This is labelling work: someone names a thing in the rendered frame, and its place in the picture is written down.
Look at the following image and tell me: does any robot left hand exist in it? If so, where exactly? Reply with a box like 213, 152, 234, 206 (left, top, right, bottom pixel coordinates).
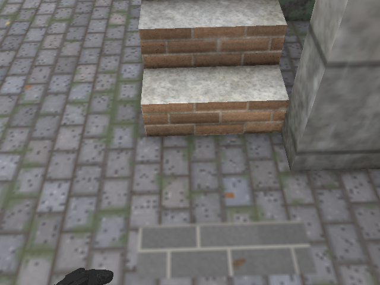
54, 268, 113, 285

